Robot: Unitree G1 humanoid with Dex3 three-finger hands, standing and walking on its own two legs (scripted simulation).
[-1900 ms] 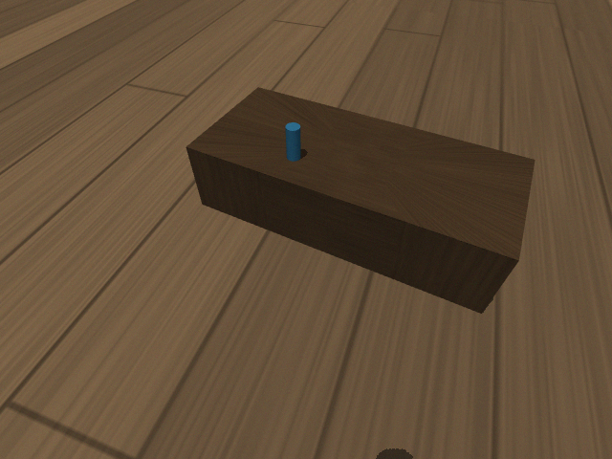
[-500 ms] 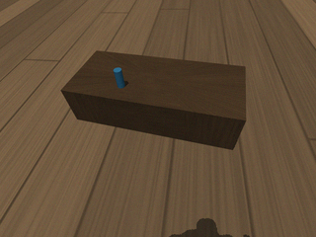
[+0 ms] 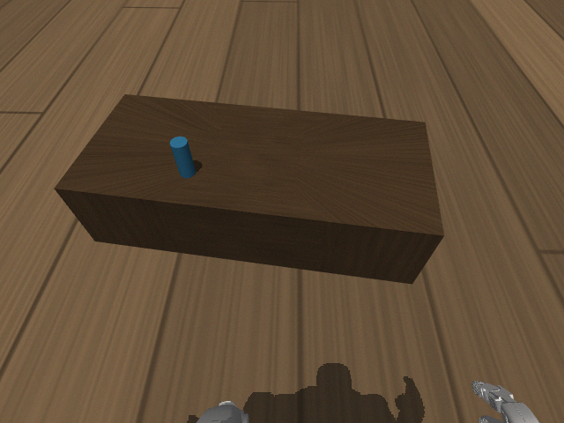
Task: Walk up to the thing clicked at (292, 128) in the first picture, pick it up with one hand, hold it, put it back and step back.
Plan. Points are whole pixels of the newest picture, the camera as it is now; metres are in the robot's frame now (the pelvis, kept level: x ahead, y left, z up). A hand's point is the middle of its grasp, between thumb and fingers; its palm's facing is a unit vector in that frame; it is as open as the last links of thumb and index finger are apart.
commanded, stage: walk up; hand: left
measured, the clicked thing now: (183, 158) +0.96 +0.34 -0.34
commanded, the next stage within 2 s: none
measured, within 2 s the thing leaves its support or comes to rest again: neither
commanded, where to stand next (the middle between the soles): +0.47 +0.23 m, yaw -12 degrees
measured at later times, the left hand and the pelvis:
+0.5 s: hand (59, 350) +0.25 +0.36 -0.09, palm faces -0.09 -0.85 -0.53, open 7.3 cm; pelvis +0.16 +0.07 +0.01, yaw -6 degrees
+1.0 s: hand (54, 249) +0.45 +0.46 -0.11, palm faces -0.23 -0.86 -0.46, open 7.3 cm; pelvis +0.31 +0.20 +0.01, yaw -10 degrees
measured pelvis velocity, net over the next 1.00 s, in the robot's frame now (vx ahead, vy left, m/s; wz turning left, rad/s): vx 0.31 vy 0.20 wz -0.18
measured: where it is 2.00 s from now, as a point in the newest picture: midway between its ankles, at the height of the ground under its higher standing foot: (204, 359)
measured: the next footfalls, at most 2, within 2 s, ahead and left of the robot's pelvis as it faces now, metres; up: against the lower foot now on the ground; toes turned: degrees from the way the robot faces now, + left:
right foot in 0.30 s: +0.23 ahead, -0.08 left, +0.00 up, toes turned -9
left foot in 0.66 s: +0.35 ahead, +0.29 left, +0.00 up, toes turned -2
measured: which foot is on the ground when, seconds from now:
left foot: down 0.00-0.30, up 0.32-0.64, down 0.66-1.00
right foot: up 0.00-0.28, down 0.30-0.68, up 0.70-0.98, down 1.00-1.00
